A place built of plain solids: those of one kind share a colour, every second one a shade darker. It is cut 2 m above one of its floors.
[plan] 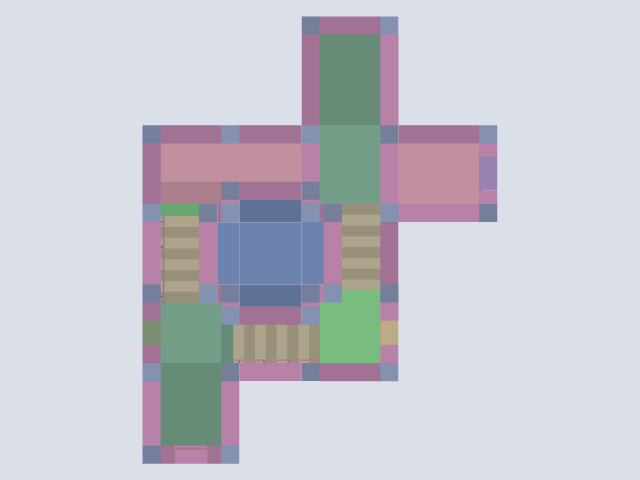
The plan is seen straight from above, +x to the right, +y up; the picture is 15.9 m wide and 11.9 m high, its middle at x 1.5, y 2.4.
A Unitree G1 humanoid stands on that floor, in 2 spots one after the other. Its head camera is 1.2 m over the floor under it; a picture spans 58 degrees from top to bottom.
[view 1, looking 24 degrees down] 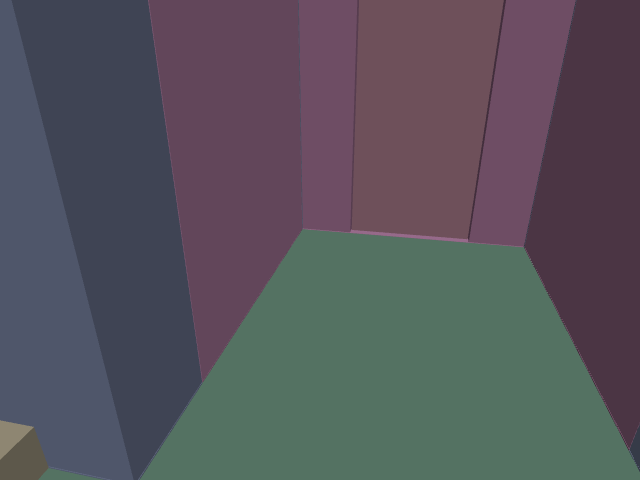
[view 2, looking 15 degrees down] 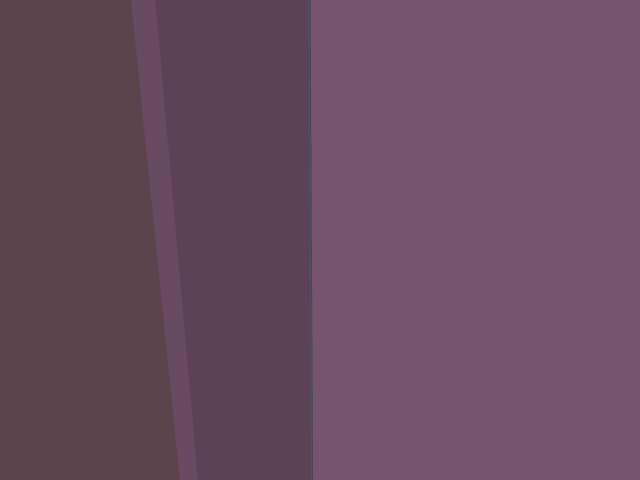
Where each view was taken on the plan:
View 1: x -1.68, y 0.10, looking -78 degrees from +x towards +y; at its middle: floor_slab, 2.95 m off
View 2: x -1.70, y -2.15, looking -145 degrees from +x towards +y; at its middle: wall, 0.95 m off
